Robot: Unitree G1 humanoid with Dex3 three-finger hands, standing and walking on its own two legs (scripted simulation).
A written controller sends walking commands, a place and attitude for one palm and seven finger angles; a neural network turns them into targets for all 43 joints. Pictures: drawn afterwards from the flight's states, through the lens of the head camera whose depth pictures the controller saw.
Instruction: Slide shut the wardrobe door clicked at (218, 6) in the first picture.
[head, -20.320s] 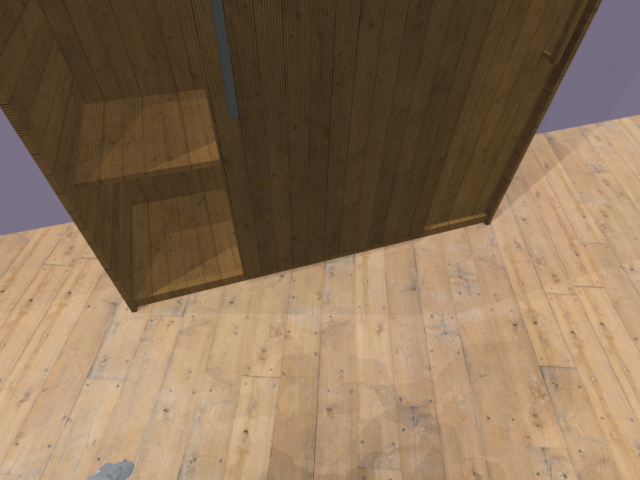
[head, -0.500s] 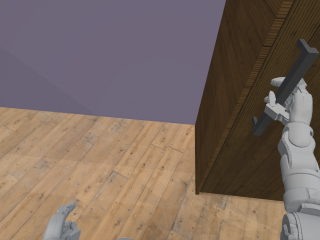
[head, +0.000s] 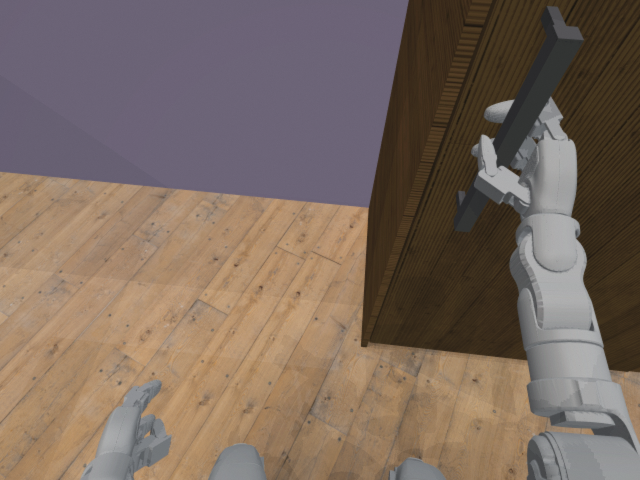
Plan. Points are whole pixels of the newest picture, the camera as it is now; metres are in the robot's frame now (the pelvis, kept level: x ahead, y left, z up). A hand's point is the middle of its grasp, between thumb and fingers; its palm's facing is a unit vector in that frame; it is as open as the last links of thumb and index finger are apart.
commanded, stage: stop walking and hold the door there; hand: right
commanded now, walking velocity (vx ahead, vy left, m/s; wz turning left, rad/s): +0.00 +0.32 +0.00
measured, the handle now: (497, 142) +0.48 -0.16 +0.15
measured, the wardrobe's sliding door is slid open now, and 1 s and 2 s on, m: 0.00 0.00 0.00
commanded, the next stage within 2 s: loosen the grip on the handle in 0.72 s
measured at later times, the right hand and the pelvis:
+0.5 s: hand (488, 171) +0.42 -0.14 +0.15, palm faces +0.03 +0.99 -0.13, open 6.0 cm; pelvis +0.01 -0.02 +0.03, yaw +1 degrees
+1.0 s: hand (495, 166) +0.42 -0.15 +0.16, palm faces +0.09 +0.99 -0.09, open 7.3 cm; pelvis +0.00 -0.02 +0.02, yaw +2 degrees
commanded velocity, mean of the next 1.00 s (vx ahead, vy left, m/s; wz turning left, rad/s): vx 0.00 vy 0.06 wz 0.00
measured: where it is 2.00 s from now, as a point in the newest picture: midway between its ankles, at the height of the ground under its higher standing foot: outside the picture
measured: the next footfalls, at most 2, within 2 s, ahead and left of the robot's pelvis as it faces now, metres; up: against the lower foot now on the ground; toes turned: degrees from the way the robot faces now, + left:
left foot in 0.12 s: +0.05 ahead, +0.10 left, +0.00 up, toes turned +4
left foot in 0.54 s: +0.07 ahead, +0.10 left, +0.00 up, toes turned +3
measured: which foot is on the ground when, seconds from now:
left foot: up 0.00-0.10, down 0.12-0.30, up 0.32-0.52, down 0.54-1.00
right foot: down 0.00-1.00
